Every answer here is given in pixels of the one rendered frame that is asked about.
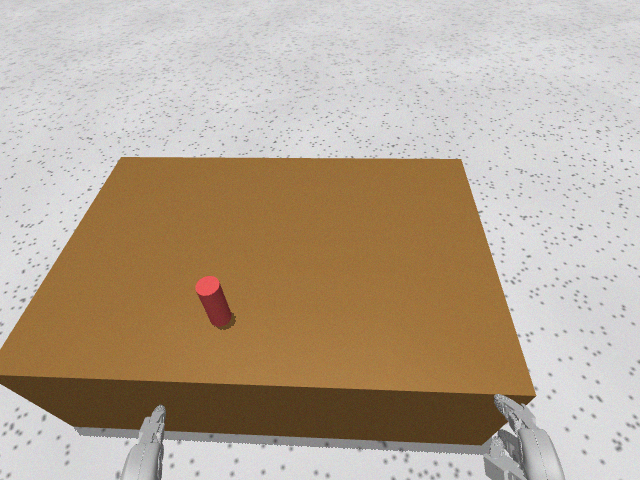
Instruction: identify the can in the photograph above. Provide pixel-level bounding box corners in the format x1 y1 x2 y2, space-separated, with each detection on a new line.
195 276 232 327

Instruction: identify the right robot hand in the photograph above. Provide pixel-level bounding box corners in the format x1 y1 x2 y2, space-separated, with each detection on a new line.
483 394 565 480

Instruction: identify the left robot hand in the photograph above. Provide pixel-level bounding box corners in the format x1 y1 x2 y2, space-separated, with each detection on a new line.
120 405 166 480

